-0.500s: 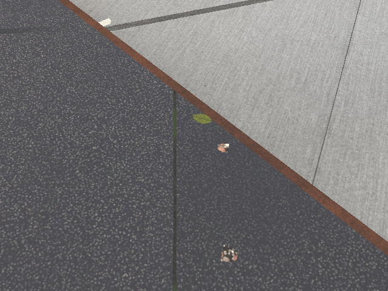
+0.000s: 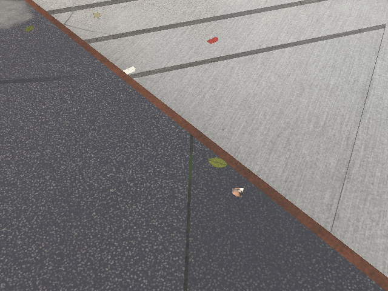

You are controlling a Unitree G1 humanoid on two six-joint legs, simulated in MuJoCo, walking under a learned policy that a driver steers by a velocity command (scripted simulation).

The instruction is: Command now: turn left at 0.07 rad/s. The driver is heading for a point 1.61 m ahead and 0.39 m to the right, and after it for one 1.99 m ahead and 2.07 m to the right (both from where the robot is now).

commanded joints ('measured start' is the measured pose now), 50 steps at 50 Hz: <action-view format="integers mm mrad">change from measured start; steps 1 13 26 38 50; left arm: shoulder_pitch -38 29 66 216 60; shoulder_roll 121 94 61 124 89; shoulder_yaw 15 7 -15 35 29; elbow -35 82 170 211 96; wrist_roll -7 -10 -9 7 15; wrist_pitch -29 -20 -19 -41 -83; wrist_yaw -1 2 8 -4 -49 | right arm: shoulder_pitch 3 35 60 -79 209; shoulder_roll -101 -65 -44 -37 -138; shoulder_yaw -19 -1 15 -1 -56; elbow -12 139 228 124 149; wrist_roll -6 5 6 -26 -9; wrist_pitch -15 -18 -12 -55 -73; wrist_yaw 2 -17 -27 17 13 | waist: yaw -13 13 10 64 -44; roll -179 -36 -53 -102 35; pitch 15 36 51 216 84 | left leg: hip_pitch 137 99 113 -396 307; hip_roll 104 139 149 138 444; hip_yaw -103 -125 -116 58 -492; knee -47 -87 -78 417 -239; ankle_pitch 49 88 100 -270 -527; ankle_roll -3 -5 -5 -3 170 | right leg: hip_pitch -100 13 17 136 -552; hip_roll -169 -124 -114 -321 -66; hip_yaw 174 121 114 384 43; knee -175 -128 -129 -319 797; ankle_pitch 36 106 133 -320 -152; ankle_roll -48 -52 -49 -244 -88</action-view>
